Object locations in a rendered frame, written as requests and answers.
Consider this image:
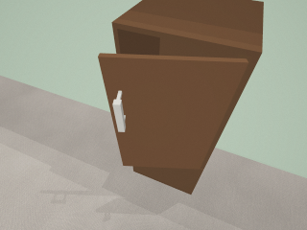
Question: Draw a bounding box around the handle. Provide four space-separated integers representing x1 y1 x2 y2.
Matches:
112 90 126 132

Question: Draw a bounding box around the cupboard door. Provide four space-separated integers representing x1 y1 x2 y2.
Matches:
98 53 248 170

